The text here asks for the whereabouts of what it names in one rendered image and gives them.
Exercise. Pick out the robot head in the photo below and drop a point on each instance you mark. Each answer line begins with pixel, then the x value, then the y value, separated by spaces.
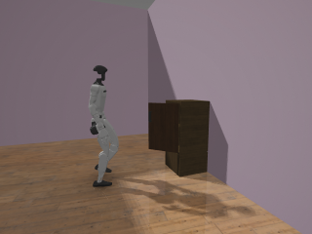
pixel 100 70

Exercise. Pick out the handle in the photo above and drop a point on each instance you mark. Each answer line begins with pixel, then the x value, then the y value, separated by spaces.
pixel 149 116

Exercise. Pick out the right robot foot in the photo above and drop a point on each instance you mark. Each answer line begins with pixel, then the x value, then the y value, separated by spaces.
pixel 103 183

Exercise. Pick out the robot right forearm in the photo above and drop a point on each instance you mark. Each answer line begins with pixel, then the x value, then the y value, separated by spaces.
pixel 95 115

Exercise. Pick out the cupboard door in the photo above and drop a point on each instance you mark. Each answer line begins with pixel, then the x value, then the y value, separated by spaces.
pixel 163 128

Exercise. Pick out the robot right hand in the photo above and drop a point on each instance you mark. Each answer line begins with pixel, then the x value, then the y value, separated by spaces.
pixel 103 133

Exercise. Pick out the robot left forearm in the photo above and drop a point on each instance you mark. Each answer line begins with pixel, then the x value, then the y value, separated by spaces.
pixel 102 115

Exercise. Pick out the right robot upper arm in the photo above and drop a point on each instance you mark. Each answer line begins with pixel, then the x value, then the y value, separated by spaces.
pixel 94 95

